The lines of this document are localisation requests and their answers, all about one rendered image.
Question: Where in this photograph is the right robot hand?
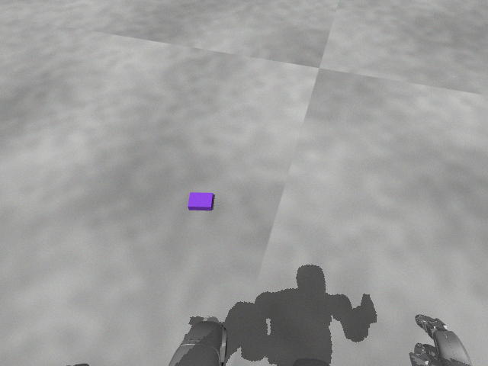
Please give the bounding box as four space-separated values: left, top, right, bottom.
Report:
409 315 472 366

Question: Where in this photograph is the small box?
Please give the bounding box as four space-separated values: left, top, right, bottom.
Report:
188 192 214 210

